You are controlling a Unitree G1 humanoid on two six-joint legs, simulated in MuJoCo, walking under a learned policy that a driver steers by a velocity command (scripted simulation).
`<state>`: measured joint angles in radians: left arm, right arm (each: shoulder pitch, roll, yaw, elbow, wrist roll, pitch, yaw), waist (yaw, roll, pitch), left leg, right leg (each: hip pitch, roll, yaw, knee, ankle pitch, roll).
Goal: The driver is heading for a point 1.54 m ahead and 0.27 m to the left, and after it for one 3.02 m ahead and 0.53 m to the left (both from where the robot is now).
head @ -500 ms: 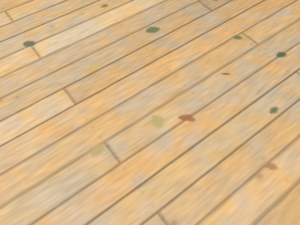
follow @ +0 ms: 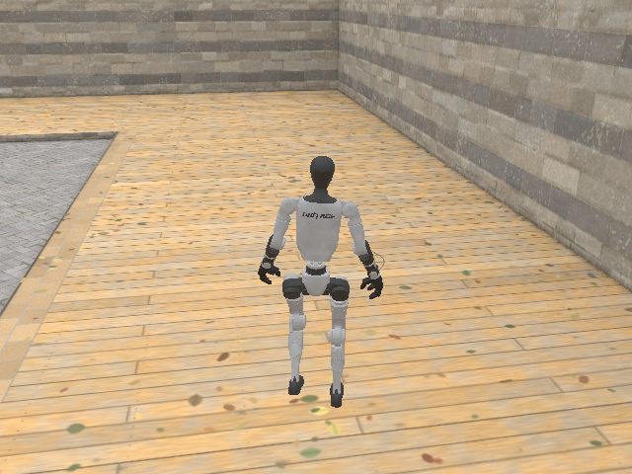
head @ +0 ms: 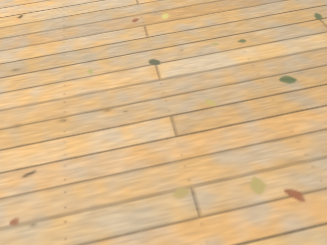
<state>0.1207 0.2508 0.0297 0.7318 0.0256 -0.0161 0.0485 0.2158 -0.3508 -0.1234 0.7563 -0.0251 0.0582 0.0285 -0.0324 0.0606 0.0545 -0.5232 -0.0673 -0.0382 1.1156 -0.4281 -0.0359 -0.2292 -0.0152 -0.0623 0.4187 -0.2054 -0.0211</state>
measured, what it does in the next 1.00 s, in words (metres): walks ahead: left foot, then right foot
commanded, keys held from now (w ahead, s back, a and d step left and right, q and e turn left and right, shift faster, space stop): q+shift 0.28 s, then shift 0.10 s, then w+shift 0.26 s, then w+e+shift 0.36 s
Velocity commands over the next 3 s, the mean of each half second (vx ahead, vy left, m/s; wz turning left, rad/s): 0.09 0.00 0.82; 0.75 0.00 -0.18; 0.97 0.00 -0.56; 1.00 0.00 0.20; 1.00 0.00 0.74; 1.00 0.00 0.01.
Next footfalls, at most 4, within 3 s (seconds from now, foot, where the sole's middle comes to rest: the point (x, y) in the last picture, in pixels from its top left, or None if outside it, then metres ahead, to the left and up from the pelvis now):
0.28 left None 0.06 0.13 -0.78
0.84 right None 0.30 0.01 -0.78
1.28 left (120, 190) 0.71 0.25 -0.78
1.72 right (171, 113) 1.14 0.01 -0.78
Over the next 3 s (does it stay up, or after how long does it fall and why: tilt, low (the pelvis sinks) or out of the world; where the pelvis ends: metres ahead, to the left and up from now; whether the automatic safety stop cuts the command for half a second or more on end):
stays up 2.13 0.37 -0.02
